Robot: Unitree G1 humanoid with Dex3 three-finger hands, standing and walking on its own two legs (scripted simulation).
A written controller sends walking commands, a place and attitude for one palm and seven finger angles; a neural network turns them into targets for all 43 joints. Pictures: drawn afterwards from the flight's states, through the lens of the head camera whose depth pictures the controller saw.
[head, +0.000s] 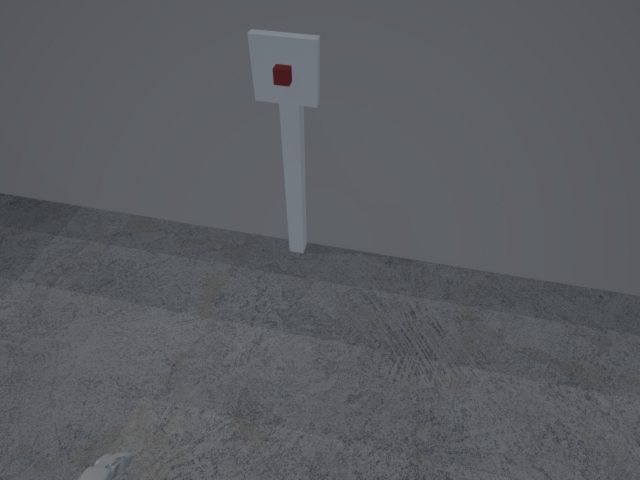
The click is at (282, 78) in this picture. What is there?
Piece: button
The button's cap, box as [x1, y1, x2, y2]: [273, 64, 291, 85]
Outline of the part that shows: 276,64 273,68 274,84 289,85 291,81 290,66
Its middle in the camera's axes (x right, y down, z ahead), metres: -0.10 -0.43 +1.01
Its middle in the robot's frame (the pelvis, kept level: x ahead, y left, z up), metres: +1.05 +0.15 +0.01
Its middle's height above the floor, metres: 0.78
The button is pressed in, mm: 0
